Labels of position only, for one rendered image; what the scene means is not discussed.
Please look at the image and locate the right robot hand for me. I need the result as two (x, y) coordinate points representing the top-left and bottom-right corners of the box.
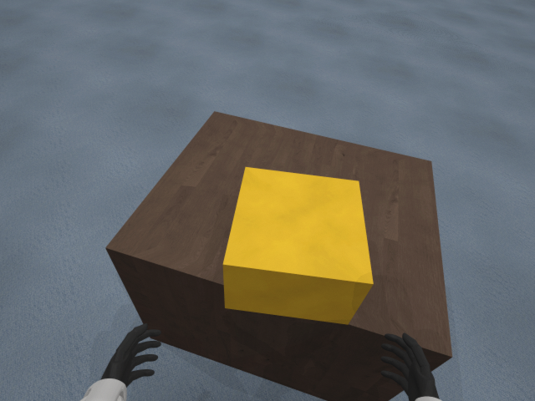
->
(381, 333), (439, 401)

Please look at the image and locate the left robot hand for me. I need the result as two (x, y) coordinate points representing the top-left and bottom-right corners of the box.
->
(101, 323), (161, 387)

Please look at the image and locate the pedestal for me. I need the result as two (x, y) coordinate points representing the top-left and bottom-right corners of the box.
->
(105, 111), (452, 401)

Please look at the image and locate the carton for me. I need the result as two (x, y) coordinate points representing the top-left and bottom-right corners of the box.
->
(223, 167), (374, 325)

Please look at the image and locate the left robot forearm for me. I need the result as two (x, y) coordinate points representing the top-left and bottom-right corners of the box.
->
(80, 378), (127, 401)

